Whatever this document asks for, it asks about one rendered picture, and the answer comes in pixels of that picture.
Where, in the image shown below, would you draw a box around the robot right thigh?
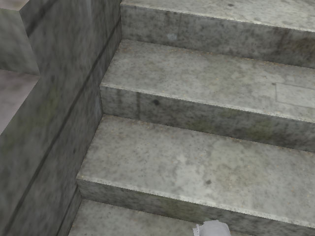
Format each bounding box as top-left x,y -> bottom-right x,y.
192,220 -> 231,236

